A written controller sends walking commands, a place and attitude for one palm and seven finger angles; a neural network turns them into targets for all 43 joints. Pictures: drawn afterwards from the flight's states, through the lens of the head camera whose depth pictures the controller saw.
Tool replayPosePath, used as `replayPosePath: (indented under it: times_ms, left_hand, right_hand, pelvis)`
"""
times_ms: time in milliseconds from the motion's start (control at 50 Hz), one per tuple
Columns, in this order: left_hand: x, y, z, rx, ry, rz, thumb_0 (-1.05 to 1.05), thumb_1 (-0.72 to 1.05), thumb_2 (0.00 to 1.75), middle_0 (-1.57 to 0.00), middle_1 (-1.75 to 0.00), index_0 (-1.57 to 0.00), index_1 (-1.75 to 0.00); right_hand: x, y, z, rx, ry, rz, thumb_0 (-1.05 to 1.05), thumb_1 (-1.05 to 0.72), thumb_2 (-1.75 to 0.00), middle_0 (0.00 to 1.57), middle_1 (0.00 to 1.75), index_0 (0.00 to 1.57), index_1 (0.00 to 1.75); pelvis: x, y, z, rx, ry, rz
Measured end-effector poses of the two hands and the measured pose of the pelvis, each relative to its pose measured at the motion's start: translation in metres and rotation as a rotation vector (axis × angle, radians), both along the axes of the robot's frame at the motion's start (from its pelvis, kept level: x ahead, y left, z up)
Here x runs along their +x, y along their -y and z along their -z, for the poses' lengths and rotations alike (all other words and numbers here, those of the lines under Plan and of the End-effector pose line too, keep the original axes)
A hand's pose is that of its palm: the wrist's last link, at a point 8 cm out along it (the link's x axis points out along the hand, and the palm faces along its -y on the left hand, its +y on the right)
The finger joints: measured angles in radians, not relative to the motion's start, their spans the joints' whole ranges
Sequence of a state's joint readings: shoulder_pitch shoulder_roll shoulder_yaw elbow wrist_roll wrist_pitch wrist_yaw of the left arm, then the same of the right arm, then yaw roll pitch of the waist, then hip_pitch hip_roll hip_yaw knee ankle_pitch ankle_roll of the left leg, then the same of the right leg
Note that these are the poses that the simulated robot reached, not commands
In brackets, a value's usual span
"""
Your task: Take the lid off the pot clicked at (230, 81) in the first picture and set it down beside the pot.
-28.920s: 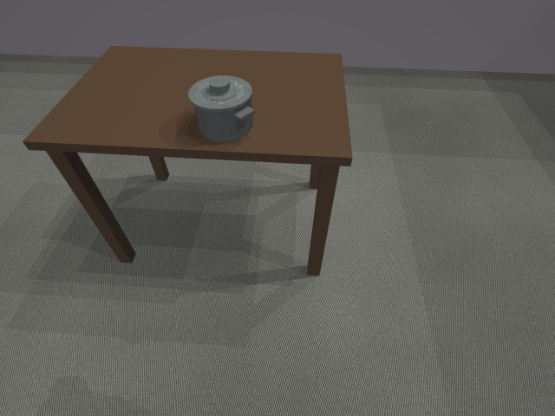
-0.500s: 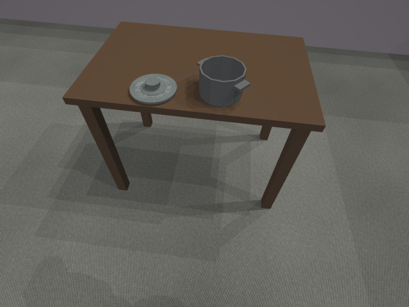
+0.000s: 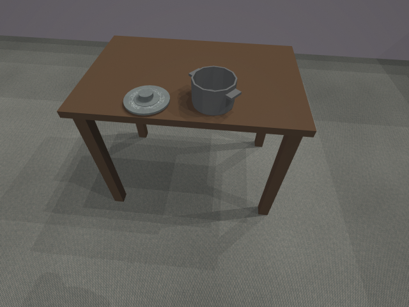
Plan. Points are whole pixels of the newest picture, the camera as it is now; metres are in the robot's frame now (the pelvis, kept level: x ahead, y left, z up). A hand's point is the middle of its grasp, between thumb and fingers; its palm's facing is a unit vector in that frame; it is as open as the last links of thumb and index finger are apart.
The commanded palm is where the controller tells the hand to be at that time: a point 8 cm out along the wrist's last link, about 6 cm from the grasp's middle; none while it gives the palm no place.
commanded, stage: look to check the result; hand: left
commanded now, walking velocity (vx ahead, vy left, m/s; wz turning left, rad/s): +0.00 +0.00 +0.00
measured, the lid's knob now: (145, 94) +0.80 +0.25 -0.07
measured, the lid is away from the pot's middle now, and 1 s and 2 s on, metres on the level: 0.25 0.25 0.25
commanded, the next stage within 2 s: stand and wait in 0.40 s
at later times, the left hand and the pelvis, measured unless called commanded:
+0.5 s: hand out of the picture -0.01 +0.17 -0.18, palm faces +0.04 -0.98 -0.18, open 7.3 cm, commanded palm none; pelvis +0.00 +0.00 +0.00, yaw +0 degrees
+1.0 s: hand out of the picture +0.00 +0.17 -0.18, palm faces +0.04 -0.98 -0.19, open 7.3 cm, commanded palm none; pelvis +0.00 +0.00 +0.00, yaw +0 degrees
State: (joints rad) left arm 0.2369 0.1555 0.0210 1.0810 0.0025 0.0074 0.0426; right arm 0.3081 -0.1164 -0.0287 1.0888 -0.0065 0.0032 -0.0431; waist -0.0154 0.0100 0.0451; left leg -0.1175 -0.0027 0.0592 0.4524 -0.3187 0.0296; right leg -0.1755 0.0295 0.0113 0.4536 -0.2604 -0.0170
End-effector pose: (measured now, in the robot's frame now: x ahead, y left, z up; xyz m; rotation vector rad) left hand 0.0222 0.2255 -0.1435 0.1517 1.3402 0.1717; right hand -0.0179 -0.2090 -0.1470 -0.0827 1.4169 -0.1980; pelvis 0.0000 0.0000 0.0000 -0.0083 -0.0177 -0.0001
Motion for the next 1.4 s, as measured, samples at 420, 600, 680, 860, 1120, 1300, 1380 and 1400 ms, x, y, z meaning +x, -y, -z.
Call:
replayPosePath:
  times_ms: [420,600,680,860,1120,1300,1380,1400]
  left_hand:
    - [-0.031,0.009,0.004,-0.025,-0.09,-0.021,0.01,0.93,0.9,-0.2,-0.3,-0.2,-0.3]
    - [-0.033,0.01,0.005,-0.032,-0.098,-0.027,0.01,0.93,0.9,-0.2,-0.3,-0.2,-0.3]
    - [-0.032,0.009,0.005,-0.03,-0.098,-0.027,0.01,0.93,0.9,-0.2,-0.3,-0.2,-0.3]
    - [-0.028,0.007,0.004,-0.023,-0.092,-0.025,0.01,0.93,0.9,-0.2,-0.3,-0.2,-0.3]
    - [-0.024,0.005,0.004,-0.019,-0.08,-0.023,0.01,0.93,0.9,-0.2,-0.3,-0.2,-0.3]
    - [-0.025,0.006,0.004,-0.024,-0.083,-0.021,0.01,0.93,0.9,-0.2,-0.3,-0.2,-0.3]
    - [-0.026,0.005,0.004,-0.025,-0.086,-0.02,0.01,0.93,0.9,-0.2,-0.3,-0.2,-0.3]
    - [-0.027,0.005,0.004,-0.026,-0.087,-0.02,0.01,0.93,0.9,-0.2,-0.3,-0.2,-0.3]
  right_hand:
    - [-0.015,-0.011,0.0,0.014,-0.045,0.015,0.0,-0.91,-0.9,0.2,0.3,0.2,0.3]
    - [-0.008,-0.011,0.0,0.009,-0.031,0.011,0.0,-0.91,-0.9,0.2,0.3,0.2,0.3]
    - [-0.006,-0.011,0.0,0.008,-0.03,0.008,0.0,-0.92,-0.9,0.2,0.3,0.2,0.3]
    - [-0.006,-0.012,0.0,0.01,-0.033,0.011,0.0,-0.91,-0.9,0.2,0.3,0.2,0.3]
    - [-0.006,-0.013,0.0,0.011,-0.035,0.017,0.0,-0.91,-0.9,0.2,0.3,0.2,0.3]
    - [-0.007,-0.014,-0.001,0.007,-0.033,0.022,0.0,-0.91,-0.9,0.2,0.3,0.2,0.3]
    - [-0.008,-0.015,-0.001,0.008,-0.035,0.021,0.0,-0.91,-0.9,0.2,0.3,0.2,0.3]
    - [-0.009,-0.015,-0.001,0.008,-0.036,0.021,0.0,-0.91,-0.9,0.2,0.3,0.2,0.3]
  pelvis:
    - [-0.001,-0.002,0.0,0.0,-0.008,0.004]
    - [0.001,-0.003,0.0,0.0,-0.009,0.004]
    - [0.001,-0.004,0.0,0.001,-0.01,0.004]
    - [0.003,-0.004,0.0,0.001,-0.012,0.005]
    - [0.004,-0.004,0.0,0.001,-0.01,0.006]
    - [0.004,-0.005,-0.001,0.0,-0.008,0.009]
    - [0.003,-0.006,-0.001,0.0,-0.008,0.01]
    - [0.003,-0.006,-0.001,0.0,-0.008,0.009]
